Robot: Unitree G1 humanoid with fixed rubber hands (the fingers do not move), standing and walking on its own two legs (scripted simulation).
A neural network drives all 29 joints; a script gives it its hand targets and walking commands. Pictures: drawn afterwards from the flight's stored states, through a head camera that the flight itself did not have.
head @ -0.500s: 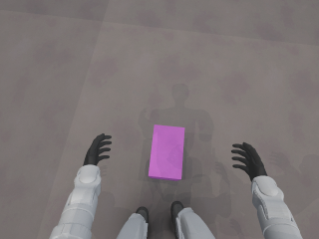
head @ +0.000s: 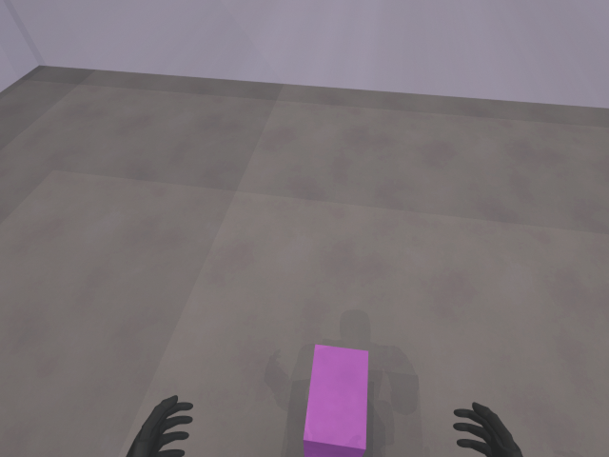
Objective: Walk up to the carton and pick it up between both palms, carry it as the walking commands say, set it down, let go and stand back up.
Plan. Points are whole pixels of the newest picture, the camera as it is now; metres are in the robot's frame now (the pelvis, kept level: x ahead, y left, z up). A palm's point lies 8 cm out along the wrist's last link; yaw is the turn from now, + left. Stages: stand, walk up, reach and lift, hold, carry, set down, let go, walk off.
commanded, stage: let go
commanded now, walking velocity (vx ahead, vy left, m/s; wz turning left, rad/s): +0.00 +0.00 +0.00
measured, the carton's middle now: (335, 407) +0.38 -0.05 -0.64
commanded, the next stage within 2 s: stand in 0.32 s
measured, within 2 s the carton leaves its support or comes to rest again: neither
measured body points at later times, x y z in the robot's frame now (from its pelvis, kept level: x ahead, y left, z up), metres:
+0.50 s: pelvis +0.00 -0.01 -0.01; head -0.02 -0.02 +0.44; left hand +0.12 +0.26 -0.10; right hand +0.16 -0.29 -0.09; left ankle -0.02 +0.09 -0.74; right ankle +0.00 -0.12 -0.74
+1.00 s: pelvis +0.00 -0.01 +0.00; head -0.03 -0.02 +0.45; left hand +0.09 +0.28 -0.11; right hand +0.12 -0.30 -0.11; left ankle -0.02 +0.09 -0.74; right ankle +0.00 -0.12 -0.74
